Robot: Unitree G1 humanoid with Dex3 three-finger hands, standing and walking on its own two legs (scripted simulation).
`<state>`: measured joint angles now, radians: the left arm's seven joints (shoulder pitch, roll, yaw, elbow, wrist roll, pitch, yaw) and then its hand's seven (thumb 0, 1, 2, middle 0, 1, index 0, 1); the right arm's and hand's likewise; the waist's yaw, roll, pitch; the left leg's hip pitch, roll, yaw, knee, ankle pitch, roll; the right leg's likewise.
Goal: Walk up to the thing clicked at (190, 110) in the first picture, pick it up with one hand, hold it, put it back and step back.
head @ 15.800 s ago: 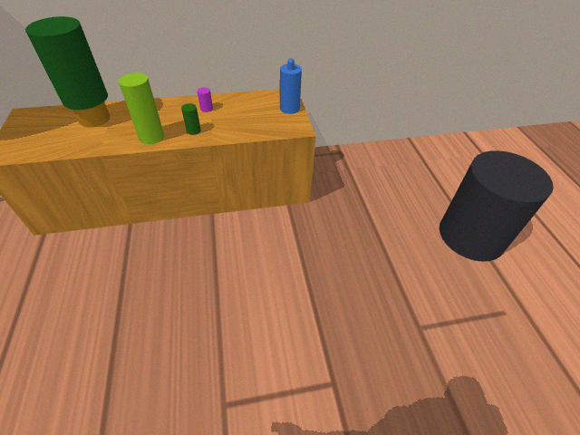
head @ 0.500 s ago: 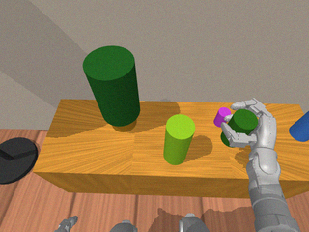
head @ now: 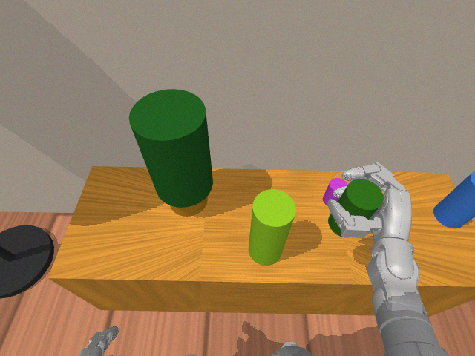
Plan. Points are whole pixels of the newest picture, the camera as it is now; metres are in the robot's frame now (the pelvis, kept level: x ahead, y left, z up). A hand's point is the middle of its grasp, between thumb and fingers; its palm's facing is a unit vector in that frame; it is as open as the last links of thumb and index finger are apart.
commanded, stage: hold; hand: right
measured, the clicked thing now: (353, 209) +0.36 -0.18 +0.03
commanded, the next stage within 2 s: none
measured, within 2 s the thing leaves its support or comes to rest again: neither
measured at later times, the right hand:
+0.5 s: hand (356, 205) +0.34 -0.18 +0.07, palm faces +0.20 +0.98 +0.00, open 7.8 cm
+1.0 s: hand (357, 210) +0.33 -0.17 +0.07, palm faces +0.20 +0.98 +0.00, open 7.8 cm
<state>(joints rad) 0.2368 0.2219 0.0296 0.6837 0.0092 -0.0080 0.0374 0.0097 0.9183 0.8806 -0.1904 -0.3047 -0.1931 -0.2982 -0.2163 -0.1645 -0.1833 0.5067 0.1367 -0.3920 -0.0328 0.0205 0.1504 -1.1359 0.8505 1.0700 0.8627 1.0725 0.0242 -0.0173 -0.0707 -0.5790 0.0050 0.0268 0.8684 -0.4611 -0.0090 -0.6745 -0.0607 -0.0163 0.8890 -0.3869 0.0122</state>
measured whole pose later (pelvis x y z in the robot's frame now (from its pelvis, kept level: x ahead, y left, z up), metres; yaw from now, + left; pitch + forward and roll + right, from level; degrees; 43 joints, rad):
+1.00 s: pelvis +0.00 +0.00 +0.01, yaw +0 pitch +6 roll +1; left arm 0.21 0.20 0.01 0.68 0.01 -0.01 0.04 0.01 0.92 0.89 -0.20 -0.32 -0.20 -0.31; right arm -0.12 -0.14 -0.13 0.41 0.14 -0.36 -0.05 0.02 0.15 -1.14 0.85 1.07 0.86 1.07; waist 0.01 -0.02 -0.05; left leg -0.46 0.01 0.02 0.78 -0.43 -0.01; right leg -0.55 -0.05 -0.03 0.80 -0.35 0.01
